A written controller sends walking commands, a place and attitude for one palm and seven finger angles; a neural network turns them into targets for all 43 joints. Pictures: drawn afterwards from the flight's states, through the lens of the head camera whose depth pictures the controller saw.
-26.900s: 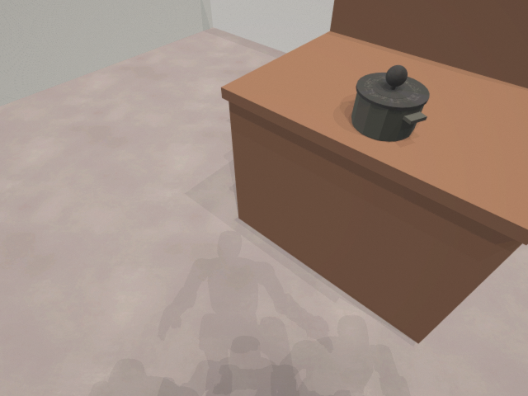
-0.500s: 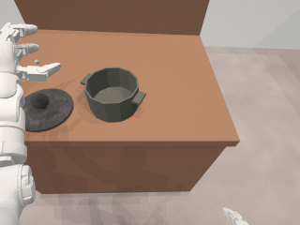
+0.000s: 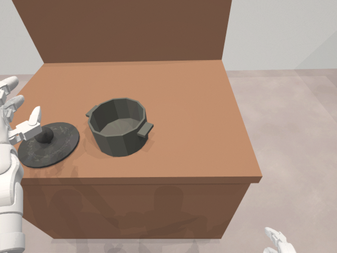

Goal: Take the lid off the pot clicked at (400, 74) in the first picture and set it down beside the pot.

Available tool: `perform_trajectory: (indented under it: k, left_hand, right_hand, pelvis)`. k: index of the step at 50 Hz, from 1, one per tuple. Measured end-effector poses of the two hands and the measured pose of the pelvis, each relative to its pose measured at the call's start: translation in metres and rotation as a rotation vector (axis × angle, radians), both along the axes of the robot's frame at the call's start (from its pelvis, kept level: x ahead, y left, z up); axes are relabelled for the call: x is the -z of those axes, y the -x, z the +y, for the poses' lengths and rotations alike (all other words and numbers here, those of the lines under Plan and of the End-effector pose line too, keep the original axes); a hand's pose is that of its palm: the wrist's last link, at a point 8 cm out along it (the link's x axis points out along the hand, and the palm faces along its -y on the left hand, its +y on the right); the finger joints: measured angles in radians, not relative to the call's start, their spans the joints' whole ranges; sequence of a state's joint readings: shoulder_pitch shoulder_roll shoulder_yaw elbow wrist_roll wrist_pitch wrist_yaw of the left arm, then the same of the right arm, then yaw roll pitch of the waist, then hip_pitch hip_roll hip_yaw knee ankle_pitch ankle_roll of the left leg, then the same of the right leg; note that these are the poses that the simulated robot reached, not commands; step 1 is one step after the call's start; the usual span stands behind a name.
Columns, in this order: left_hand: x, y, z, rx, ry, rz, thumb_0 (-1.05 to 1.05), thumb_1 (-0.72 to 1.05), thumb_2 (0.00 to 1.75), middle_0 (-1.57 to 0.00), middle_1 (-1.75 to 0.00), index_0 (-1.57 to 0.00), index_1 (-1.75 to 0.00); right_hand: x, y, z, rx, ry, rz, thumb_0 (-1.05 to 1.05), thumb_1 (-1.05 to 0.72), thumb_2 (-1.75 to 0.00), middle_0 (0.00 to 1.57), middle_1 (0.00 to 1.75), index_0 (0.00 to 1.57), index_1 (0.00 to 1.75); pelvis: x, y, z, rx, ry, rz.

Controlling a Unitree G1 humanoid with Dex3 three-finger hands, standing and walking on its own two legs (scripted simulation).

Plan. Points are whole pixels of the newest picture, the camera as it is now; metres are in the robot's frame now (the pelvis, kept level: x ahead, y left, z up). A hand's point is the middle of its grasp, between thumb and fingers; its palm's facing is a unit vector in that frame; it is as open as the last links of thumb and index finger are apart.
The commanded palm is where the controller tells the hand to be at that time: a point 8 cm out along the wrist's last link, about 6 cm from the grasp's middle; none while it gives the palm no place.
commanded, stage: draw the hand back to the body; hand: left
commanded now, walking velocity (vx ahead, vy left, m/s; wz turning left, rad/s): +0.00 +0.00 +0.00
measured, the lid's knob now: (44, 135) +0.44 +0.44 +0.00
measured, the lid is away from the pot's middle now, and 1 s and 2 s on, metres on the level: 0.24 0.24 0.24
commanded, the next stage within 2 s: step back with the hand held close in 1.04 s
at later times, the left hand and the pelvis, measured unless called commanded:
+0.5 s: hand (32, 153) +0.25 +0.28 +0.17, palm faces +0.48 -0.83 -0.30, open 7.4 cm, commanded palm +0.19 +0.31 +0.18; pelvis +0.01 +0.00 +0.00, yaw +0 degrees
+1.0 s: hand (20, 200) +0.16 +0.26 +0.16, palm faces +0.39 -0.84 -0.38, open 7.4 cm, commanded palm +0.12 +0.30 +0.17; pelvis +0.00 +0.02 +0.00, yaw +2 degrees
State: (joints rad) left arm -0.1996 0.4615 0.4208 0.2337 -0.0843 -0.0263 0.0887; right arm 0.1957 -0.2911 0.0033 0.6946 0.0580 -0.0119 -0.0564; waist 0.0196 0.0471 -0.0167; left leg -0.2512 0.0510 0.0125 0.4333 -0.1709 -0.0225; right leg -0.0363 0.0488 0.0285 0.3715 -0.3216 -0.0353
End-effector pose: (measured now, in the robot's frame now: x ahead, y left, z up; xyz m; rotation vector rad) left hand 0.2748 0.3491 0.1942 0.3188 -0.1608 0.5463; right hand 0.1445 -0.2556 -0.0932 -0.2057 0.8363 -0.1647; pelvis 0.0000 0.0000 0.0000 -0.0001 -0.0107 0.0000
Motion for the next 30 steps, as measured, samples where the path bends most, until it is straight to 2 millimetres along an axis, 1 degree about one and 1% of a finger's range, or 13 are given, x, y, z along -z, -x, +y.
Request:
perform_trajectory:
  k: [7,13,20,24,30]
  left_hand:
    - [0.003,0.021,-0.011,0.008,-0.016,-0.012,0.01,0.66,0.84,-0.25,-0.44,-0.25,-0.44]
    - [0.006,0.038,-0.019,0.022,-0.029,-0.018,0.01,0.79,0.87,-0.22,-0.37,-0.22,-0.37]
    - [0.010,0.056,-0.026,0.044,-0.046,-0.015,0.01,0.87,0.90,-0.21,-0.32,-0.21,-0.32]
    - [0.009,0.067,-0.033,0.068,-0.063,-0.019,0.01,0.88,0.90,-0.21,-0.31,-0.21,-0.31]
    - [0.012,0.085,-0.038,0.096,-0.086,0.002,0.02,0.89,0.90,-0.21,-0.30,-0.21,-0.30]
  right_hand:
    - [-0.006,-0.028,0.010,-0.043,-0.025,-0.073,0.01,-0.91,-0.90,0.20,0.30,0.20,0.29]
    - [-0.010,-0.043,0.021,-0.075,-0.042,-0.110,0.01,-0.91,-0.90,0.20,0.30,0.20,0.29]
    - [-0.011,-0.048,0.033,-0.094,-0.053,-0.123,0.01,-0.91,-0.90,0.20,0.30,0.20,0.30]
    - [-0.011,-0.049,0.037,-0.100,-0.055,-0.131,0.01,-0.91,-0.90,0.20,0.30,0.20,0.30]
    - [-0.013,-0.047,0.043,-0.103,-0.057,-0.136,0.01,-0.91,-0.90,0.20,0.30,0.20,0.30]
  pelvis:
    - [0.000,-0.003,-0.005,-0.005,-0.006,-0.009]
    - [0.001,-0.005,-0.005,-0.007,-0.008,-0.016]
    - [0.001,-0.007,-0.001,-0.006,-0.010,-0.020]
    - [0.001,-0.008,0.002,-0.005,-0.009,-0.024]
    - [0.001,-0.007,0.006,-0.006,-0.008,-0.030]
